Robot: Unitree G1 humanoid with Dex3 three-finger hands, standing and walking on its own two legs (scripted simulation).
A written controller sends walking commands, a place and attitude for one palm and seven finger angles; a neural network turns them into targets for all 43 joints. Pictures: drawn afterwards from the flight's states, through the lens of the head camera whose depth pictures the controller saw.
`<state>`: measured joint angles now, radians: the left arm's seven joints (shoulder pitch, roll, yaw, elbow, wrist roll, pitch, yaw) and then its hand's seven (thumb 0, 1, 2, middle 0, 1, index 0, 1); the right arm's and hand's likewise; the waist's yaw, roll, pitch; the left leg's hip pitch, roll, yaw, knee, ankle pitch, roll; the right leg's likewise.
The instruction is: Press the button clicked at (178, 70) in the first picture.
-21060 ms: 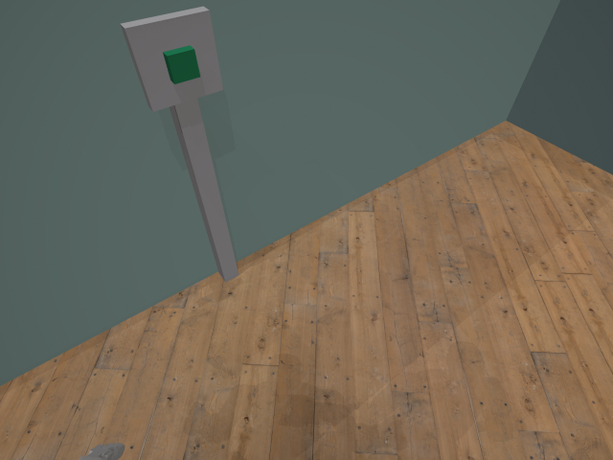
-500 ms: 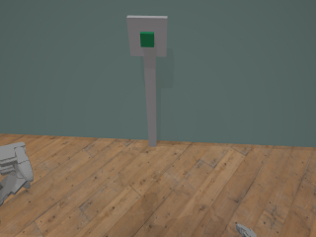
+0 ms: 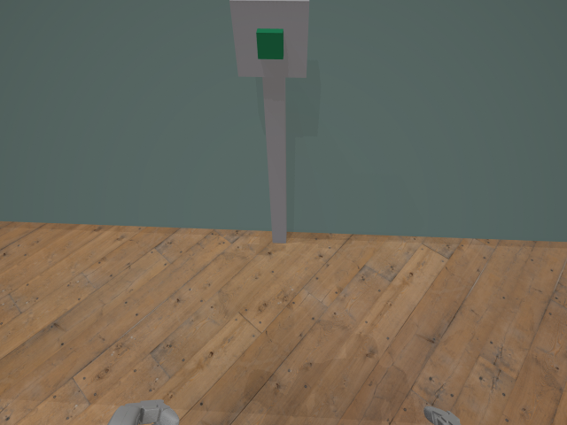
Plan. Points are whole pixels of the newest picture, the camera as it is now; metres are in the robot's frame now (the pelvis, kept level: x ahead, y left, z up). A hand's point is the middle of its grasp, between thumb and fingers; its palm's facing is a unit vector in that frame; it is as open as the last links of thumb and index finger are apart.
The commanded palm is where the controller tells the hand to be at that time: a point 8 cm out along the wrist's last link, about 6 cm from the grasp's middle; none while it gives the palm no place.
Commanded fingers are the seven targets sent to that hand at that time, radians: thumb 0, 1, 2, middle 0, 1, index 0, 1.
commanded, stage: let the arm hang, fingers relaxed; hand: left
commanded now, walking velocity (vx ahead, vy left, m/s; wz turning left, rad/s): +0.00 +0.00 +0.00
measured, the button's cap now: (270, 43) +0.91 +0.06 +0.12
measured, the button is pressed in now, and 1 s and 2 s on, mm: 0 0 0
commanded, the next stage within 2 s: stand and wait in 0.86 s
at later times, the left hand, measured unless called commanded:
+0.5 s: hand out of the picture -0.03 +0.19 -0.16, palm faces +0.01 -0.98 -0.21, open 6.9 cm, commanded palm none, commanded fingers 0.00 0.90 0.90 -0.20 -0.30 -0.20 -0.30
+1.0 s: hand out of the picture +0.01 +0.19 -0.16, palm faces +0.00 -0.97 -0.22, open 7.4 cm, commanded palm none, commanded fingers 0.00 0.90 0.90 -0.20 -0.30 -0.20 -0.30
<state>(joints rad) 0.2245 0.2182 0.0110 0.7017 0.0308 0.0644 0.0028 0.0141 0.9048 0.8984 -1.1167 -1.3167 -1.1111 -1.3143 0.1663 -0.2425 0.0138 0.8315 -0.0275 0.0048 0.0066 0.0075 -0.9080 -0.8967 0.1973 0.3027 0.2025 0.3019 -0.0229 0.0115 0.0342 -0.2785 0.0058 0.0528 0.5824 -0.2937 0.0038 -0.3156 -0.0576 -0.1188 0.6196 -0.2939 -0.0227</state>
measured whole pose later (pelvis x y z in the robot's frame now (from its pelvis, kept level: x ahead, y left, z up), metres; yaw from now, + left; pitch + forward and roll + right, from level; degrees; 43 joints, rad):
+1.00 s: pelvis +0.00 +0.01 +0.02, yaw -2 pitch -2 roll +0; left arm 0.25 0.17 0.03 1.15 0.02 0.00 0.02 0.01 0.91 0.90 -0.20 -0.30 -0.20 -0.30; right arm 0.30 -0.15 -0.01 1.13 -0.02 0.00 -0.03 0.00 -0.91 -0.90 0.20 0.30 0.20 0.30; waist 0.00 0.02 0.05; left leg -0.16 0.01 0.08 0.40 -0.21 0.01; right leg -0.20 -0.03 -0.10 0.41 -0.18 -0.01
